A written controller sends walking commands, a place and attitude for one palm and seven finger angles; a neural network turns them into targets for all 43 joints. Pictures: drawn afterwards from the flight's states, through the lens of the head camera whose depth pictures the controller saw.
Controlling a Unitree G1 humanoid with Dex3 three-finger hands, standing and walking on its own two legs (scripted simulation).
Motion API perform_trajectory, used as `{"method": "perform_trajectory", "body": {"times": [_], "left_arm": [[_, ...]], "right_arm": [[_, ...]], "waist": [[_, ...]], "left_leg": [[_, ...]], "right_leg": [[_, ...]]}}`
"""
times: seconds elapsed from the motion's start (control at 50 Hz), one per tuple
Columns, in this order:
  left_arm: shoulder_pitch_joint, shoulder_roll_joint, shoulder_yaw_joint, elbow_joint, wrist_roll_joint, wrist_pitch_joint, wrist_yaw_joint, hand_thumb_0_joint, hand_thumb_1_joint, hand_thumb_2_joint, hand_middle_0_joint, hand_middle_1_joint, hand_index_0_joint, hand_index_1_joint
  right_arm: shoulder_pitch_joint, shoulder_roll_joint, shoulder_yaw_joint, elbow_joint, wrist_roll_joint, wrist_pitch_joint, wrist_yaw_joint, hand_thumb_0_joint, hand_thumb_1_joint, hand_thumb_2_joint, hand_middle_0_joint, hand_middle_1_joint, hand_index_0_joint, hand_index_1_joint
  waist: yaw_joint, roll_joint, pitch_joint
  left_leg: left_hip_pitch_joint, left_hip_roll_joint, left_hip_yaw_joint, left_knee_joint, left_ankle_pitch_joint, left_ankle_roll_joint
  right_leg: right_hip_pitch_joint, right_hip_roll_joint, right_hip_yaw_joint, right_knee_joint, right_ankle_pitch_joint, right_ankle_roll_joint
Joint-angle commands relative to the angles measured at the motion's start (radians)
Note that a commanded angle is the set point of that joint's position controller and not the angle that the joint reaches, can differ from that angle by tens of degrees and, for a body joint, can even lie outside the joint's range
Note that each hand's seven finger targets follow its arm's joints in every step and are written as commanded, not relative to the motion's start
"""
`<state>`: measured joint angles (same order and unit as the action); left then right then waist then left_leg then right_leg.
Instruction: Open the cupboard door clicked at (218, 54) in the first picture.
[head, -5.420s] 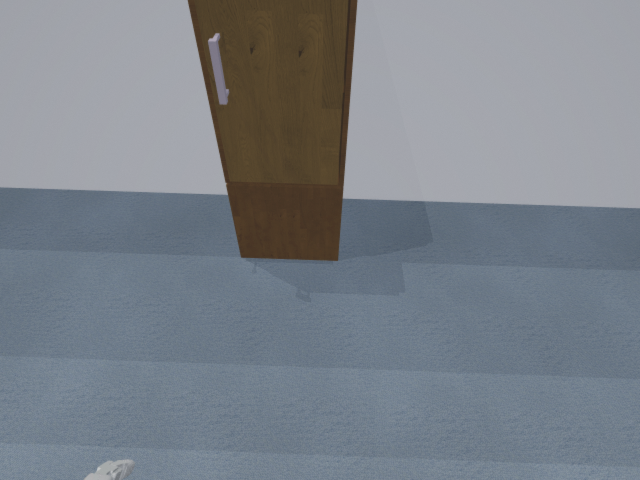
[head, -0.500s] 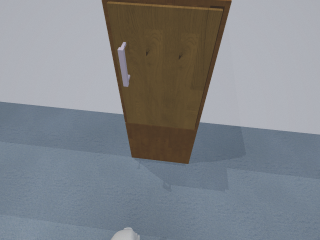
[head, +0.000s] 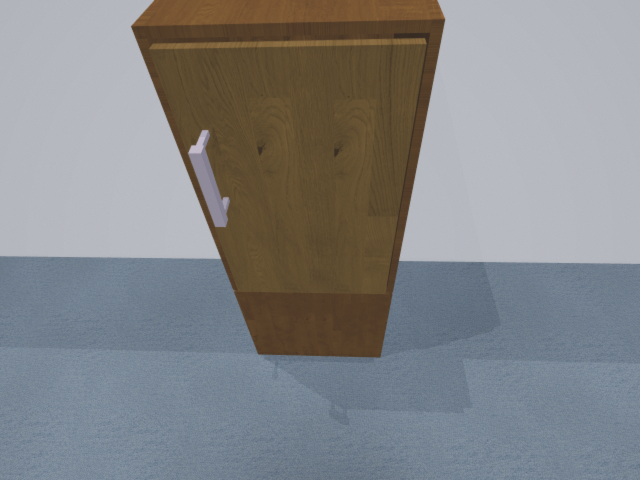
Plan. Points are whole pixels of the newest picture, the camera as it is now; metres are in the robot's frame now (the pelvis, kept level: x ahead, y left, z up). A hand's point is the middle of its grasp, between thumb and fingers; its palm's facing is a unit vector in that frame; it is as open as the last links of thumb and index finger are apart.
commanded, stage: come to a stop and stand still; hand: left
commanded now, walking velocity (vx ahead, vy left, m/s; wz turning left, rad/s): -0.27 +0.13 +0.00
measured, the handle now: (213, 181) +0.55 +0.20 +0.05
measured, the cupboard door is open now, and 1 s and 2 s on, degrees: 0 0 0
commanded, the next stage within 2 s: look again from close up in 1.22 s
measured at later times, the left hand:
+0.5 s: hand out of the picture -0.04 +0.26 -0.16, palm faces +0.07 -0.98 -0.17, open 7.3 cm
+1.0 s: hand out of the picture +0.01 +0.16 -0.15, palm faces +0.03 -0.97 -0.23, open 7.1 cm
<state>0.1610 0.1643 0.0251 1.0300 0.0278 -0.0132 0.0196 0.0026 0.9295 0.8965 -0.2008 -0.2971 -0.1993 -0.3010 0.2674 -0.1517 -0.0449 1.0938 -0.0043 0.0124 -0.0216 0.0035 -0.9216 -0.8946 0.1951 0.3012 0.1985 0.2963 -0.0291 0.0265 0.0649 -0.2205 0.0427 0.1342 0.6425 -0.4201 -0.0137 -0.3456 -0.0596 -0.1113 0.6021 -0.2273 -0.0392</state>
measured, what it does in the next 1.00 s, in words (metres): steps on the spot: left foot, then right foot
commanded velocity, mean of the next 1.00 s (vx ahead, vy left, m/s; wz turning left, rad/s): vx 0.04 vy -0.05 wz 0.00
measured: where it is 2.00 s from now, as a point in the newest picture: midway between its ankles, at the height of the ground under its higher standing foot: outside the picture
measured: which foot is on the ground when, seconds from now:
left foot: up 0.00-0.30, down 0.32-0.84, up 0.86-1.00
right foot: down 0.00-0.32, up 0.34-0.80, down 0.82-1.00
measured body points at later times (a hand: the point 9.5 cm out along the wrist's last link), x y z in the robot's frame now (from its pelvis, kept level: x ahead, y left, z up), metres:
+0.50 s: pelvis -0.06 +0.06 +0.02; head -0.06 +0.09 +0.47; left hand -0.04 +0.31 -0.15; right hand -0.06 -0.16 -0.12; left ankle -0.08 +0.16 -0.73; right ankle -0.05 -0.09 -0.66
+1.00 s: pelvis -0.05 -0.02 +0.01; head -0.04 -0.04 +0.46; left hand +0.01 +0.22 -0.13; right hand -0.09 -0.23 -0.16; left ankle -0.08 +0.13 -0.71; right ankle -0.07 -0.10 -0.73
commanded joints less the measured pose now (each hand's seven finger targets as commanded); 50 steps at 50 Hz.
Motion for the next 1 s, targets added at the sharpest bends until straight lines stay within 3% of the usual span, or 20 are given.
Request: {"method": "perform_trajectory", "body": {"times": [0.0, 0.06, 0.2, 0.26, 0.28, 0.3, 0.32, 0.34, 0.36, 0.4, 0.46, 0.62, 0.68, 0.74, 0.78, 0.82, 0.84, 0.86, 0.92, 0.98], "left_arm": [[0.114, 0.180, 0.047, -0.027, -0.006, 0.010, 0.029, 0.000, 0.900, 0.900, -0.200, -0.300, -0.200, -0.300], [0.033, 0.180, 0.059, -0.072, -0.003, 0.020, 0.037, 0.000, 0.900, 0.900, -0.200, -0.300, -0.200, -0.300], [0.010, 0.195, 0.074, -0.102, 0.013, 0.033, 0.029, 0.000, 0.900, 0.900, -0.200, -0.300, -0.200, -0.300], [-0.012, 0.185, 0.067, -0.095, 0.006, 0.043, 0.022, 0.000, 0.900, 0.900, -0.200, -0.300, -0.200, -0.300], [-0.010, 0.155, 0.057, -0.093, -0.004, 0.049, 0.018, 0.000, 0.900, 0.900, -0.200, -0.300, -0.200, -0.300], [0.010, 0.089, 0.043, -0.100, -0.018, 0.054, 0.013, 0.000, 0.900, 0.900, -0.200, -0.300, -0.200, -0.300], [-0.011, 0.053, 0.035, -0.108, -0.020, 0.057, 0.011, 0.000, 0.900, 0.900, -0.200, -0.300, -0.200, -0.300], [-0.021, 0.077, 0.043, -0.104, -0.015, 0.056, 0.003, 0.000, 0.900, 0.900, -0.200, -0.300, -0.200, -0.300], [0.003, 0.094, 0.053, -0.083, -0.001, 0.064, -0.001, 0.000, 0.900, 0.900, -0.200, -0.300, -0.200, -0.300], [0.084, 0.102, 0.060, -0.038, 0.004, 0.058, -0.020, 0.000, 0.900, 0.900, -0.200, -0.300, -0.200, -0.300], [0.111, 0.103, 0.055, -0.006, 0.003, 0.041, -0.028, 0.000, 0.900, 0.900, -0.200, -0.300, -0.200, -0.300], [0.053, 0.072, 0.035, -0.029, -0.007, 0.050, -0.030, 0.000, 0.900, 0.900, -0.200, -0.300, -0.200, -0.300], [0.049, 0.046, 0.023, -0.022, -0.015, 0.042, -0.028, 0.000, 0.900, 0.900, -0.200, -0.300, -0.200, -0.300], [0.118, 0.038, 0.021, 0.017, -0.019, 0.027, -0.021, 0.000, 0.900, 0.900, -0.200, -0.300, -0.200, -0.300], [0.173, 0.083, 0.025, 0.048, -0.016, 0.009, -0.009, 0.000, 0.900, 0.900, -0.200, -0.300, -0.200, -0.300], [0.184, 0.172, 0.033, 0.062, -0.015, -0.004, 0.005, 0.000, 0.900, 0.900, -0.200, -0.300, -0.200, -0.300], [0.170, 0.157, 0.028, 0.052, -0.013, 0.001, 0.006, 0.000, 0.900, 0.900, -0.200, -0.300, -0.200, -0.300], [0.149, 0.143, 0.032, 0.056, -0.012, -0.002, 0.011, 0.000, 0.900, 0.900, -0.200, -0.300, -0.200, -0.300], [0.103, 0.086, 0.011, 0.054, -0.016, -0.006, 0.013, 0.000, 0.900, 0.900, -0.200, -0.300, -0.200, -0.300], [0.102, 0.088, 0.009, 0.052, -0.018, -0.006, 0.017, 0.000, 0.900, 0.900, -0.200, -0.300, -0.200, -0.300]], "right_arm": [[0.025, -0.074, -0.025, -0.058, 0.001, 0.031, -0.014, 0.000, -0.900, -0.900, 0.200, 0.300, 0.200, 0.300], [0.031, -0.075, -0.031, -0.061, 0.001, 0.041, -0.006, 0.000, -0.900, -0.900, 0.200, 0.300, 0.200, 0.300], [0.032, -0.066, -0.024, -0.096, -0.006, 0.031, 0.014, 0.000, -0.900, -0.900, 0.200, 0.300, 0.200, 0.300], [0.145, -0.051, -0.016, -0.065, -0.006, 0.013, 0.014, 0.000, -0.900, -0.900, 0.200, 0.300, 0.200, 0.300], [0.186, -0.074, -0.015, -0.051, -0.009, 0.006, 0.011, 0.000, -0.900, -0.900, 0.200, 0.300, 0.200, 0.300], [0.174, -0.135, -0.025, -0.061, -0.023, -0.003, 0.007, 0.000, -0.900, -0.900, 0.200, 0.300, 0.200, 0.300], [0.086, -0.192, -0.028, -0.104, -0.032, -0.003, -0.001, 0.000, -0.900, -0.900, 0.200, 0.300, 0.200, 0.300], [-0.003, -0.205, -0.019, -0.139, -0.038, -0.002, -0.006, 0.000, -0.900, -0.900, 0.200, 0.300, 0.200, 0.300], [-0.049, -0.186, -0.018, -0.141, -0.038, -0.009, -0.010, 0.000, -0.900, -0.900, 0.200, 0.300, 0.200, 0.300], [-0.039, -0.163, -0.006, -0.131, -0.030, -0.021, -0.020, 0.000, -0.900, -0.900, 0.200, 0.300, 0.200, 0.300], [0.070, -0.149, -0.012, -0.099, -0.018, -0.036, -0.030, 0.000, -0.900, -0.900, 0.200, 0.300, 0.200, 0.300], [0.200, -0.154, -0.020, -0.031, -0.026, -0.037, -0.047, 0.000, -0.900, -0.900, 0.200, 0.300, 0.200, 0.300], [0.165, -0.160, -0.021, -0.025, -0.028, -0.028, -0.038, 0.000, -0.900, -0.900, 0.200, 0.300, 0.200, 0.300], [0.135, -0.155, -0.021, -0.012, -0.021, -0.024, -0.031, 0.000, -0.900, -0.900, 0.200, 0.300, 0.200, 0.300], [0.147, -0.103, -0.012, 0.001, -0.008, -0.027, -0.023, 0.000, -0.900, -0.900, 0.200, 0.300, 0.200, 0.300], [0.123, -0.020, 0.015, -0.020, -0.005, -0.021, -0.015, 0.000, -0.900, -0.900, 0.200, 0.300, 0.200, 0.300], [0.098, -0.025, 0.011, -0.024, -0.010, -0.012, -0.014, 0.000, -0.900, -0.900, 0.200, 0.300, 0.200, 0.300], [0.092, -0.023, 0.010, -0.019, -0.016, 0.002, -0.014, 0.000, -0.900, -0.900, 0.200, 0.300, 0.200, 0.300], [0.112, -0.022, 0.012, 0.020, -0.010, -0.001, -0.017, 0.000, -0.900, -0.900, 0.200, 0.300, 0.200, 0.300], [0.096, -0.014, 0.015, 0.027, -0.007, 0.002, -0.017, 0.000, -0.900, -0.900, 0.200, 0.300, 0.200, 0.300]], "waist": [[0.055, -0.236, -0.113], [0.039, -0.113, -0.153], [0.053, -0.228, -0.153], [0.002, -0.225, -0.139], [-0.016, -0.126, -0.133], [-0.013, 0.125, -0.076], [-0.007, 0.287, 0.041], [0.017, 0.228, 0.101], [0.041, 0.257, 0.093], [0.061, 0.130, 0.086], [0.025, 0.063, 0.031], [-0.029, 0.137, -0.041], [-0.022, 0.178, -0.038], [0.014, 0.166, -0.063], [0.038, 0.043, -0.090], [0.041, -0.225, -0.077], [0.049, -0.164, -0.038], [0.043, -0.280, -0.025], [0.018, -0.172, 0.000], [0.021, -0.149, -0.003]], "left_leg": [[-0.172, -0.015, -0.129, 0.428, -0.179, -0.016], [-0.208, -0.014, -0.149, 0.494, -0.110, -0.030], [-0.108, -0.017, -0.105, 0.176, -0.064, -0.023], [0.098, -0.038, -0.057, -0.146, 0.083, -0.006], [0.153, -0.014, -0.103, -0.258, 0.088, 0.002], [0.074, 0.149, -0.357, -0.429, -0.133, 0.047], [-0.133, 0.308, -0.551, -0.587, -0.329, 0.100], [-0.284, 0.334, -0.556, -0.636, -0.375, 0.137], [-0.290, 0.300, -0.522, -0.629, -0.352, 0.116], [-0.144, 0.223, -0.380, -0.560, -0.168, 0.080], [0.097, 0.192, -0.292, -0.499, 0.067, 0.061], [0.244, 0.267, -0.287, -0.384, 0.555, 0.167], [0.137, 0.245, -0.269, -0.366, 0.507, 0.163], [0.065, 0.196, -0.247, -0.310, 0.440, 0.125], [-0.062, 0.123, -0.186, -0.215, 0.307, 0.048], [-0.164, 0.023, -0.078, -0.077, -0.053, -0.012], [-0.138, 0.025, -0.101, -0.008, -0.082, -0.006], [-0.140, 0.038, -0.109, 0.035, -0.080, -0.002], [-0.130, 0.044, -0.109, 0.063, -0.018, -0.008], [-0.087, 0.039, -0.095, 0.024, 0.031, -0.013]], "right_leg": [[0.191, -0.331, 0.284, -0.202, 0.895, -0.195], [0.215, -0.296, 0.213, -0.203, 0.728, -0.170], [0.148, -0.243, 0.245, -0.314, 0.119, -0.130], [0.003, -0.170, 0.207, -0.301, -0.186, -0.047], [-0.068, -0.120, 0.172, -0.225, -0.275, 0.000], [-0.158, -0.024, 0.105, -0.052, -0.301, 0.050], [-0.177, 0.043, 0.067, 0.099, -0.237, 0.070], [-0.115, 0.018, 0.142, 0.196, -0.173, 0.059], [-0.111, 0.024, 0.169, 0.284, -0.149, 0.057], [-0.190, 0.057, 0.169, 0.415, -0.070, 0.065], [-0.291, 0.051, 0.159, 0.448, -0.002, 0.080], [-0.207, 0.010, 0.115, 0.257, -0.148, 0.088], [-0.051, 0.023, 0.073, 0.097, -0.201, 0.074], [0.109, 0.046, 0.039, -0.102, -0.050, 0.065], [0.317, -0.025, 0.108, -0.272, 0.129, 0.054], [0.296, -0.261, 0.313, -0.345, 0.173, -0.045], [0.217, -0.262, 0.299, -0.360, 0.152, -0.081], [0.186, -0.222, 0.296, -0.372, 0.156, -0.081], [0.221, -0.179, 0.202, -0.302, 0.429, -0.101], [0.208, -0.161, 0.179, -0.297, 0.456, -0.103]]}}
